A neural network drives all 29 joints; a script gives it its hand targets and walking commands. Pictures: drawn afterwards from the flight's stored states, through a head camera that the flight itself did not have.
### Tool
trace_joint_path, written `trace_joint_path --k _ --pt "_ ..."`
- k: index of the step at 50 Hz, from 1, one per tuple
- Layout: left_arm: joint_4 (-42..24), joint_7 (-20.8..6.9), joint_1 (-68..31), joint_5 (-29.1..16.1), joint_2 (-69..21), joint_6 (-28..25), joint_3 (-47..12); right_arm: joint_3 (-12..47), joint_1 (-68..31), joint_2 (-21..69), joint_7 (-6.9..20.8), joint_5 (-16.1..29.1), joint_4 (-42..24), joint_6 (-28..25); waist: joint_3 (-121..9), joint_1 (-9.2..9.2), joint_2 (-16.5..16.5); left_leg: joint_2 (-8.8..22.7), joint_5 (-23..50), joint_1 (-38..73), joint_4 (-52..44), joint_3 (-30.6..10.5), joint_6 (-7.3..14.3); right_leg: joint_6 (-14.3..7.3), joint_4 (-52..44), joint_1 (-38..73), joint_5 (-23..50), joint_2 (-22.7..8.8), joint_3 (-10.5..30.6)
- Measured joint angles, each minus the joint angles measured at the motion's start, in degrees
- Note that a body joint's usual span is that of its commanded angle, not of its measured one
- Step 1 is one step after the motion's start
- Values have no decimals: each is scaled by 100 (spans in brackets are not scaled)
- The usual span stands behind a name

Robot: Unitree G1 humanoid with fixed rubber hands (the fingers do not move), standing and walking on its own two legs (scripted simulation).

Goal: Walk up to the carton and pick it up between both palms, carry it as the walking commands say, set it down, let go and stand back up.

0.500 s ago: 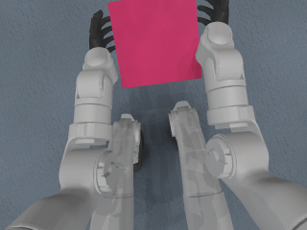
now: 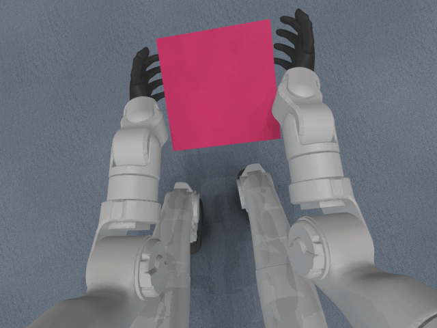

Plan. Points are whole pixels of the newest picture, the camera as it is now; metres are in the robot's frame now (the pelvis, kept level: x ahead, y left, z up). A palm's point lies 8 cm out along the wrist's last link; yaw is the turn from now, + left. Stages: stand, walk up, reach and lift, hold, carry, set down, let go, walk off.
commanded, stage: reach and lift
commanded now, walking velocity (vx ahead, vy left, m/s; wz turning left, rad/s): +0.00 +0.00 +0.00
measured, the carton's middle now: (224, 94) +0.46 -0.02 -0.13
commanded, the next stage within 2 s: none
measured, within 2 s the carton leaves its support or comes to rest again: neither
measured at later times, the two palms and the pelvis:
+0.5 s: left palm (125, 95) +0.43 +0.11 +0.01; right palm (314, 60) +0.44 -0.14 +0.03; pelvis +0.00 +0.00 +0.04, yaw -1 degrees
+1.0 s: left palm (48, 56) +0.43 +0.13 +0.13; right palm out of the picture +0.45 -0.13 +0.15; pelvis +0.08 +0.01 +0.11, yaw +0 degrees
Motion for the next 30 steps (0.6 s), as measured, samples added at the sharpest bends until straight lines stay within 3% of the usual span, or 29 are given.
trace_joint_path --k 3,15,23,30 --pt "172 -138 -32 166 -13 -55 63 -77 67 61 25 -165 49 -41 -35 56 10 12 36 191 -133 -37 -10 -19 -139 201 28 0 -26" --pt "707 -92 -51 236 -64 -73 124 -268 78 36 117 -327 553 -38 -163 146 148 50 280 762 -690 -182 -27 -54 -791 856 265 -10 -118" --pt "625 -68 20 92 16 59 -17 -54 184 0 -75 -109 416 119 2 127 145 99 431 1366 -1113 -146 2 -34 -1233 1471 428 26 -43" --pt "1354 -162 296 425 -211 34 294 -298 472 70 90 -439 1193 102 -1197 165 213 156 523 1166 -1445 -170 44 -33 -1611 1304 463 75 -26"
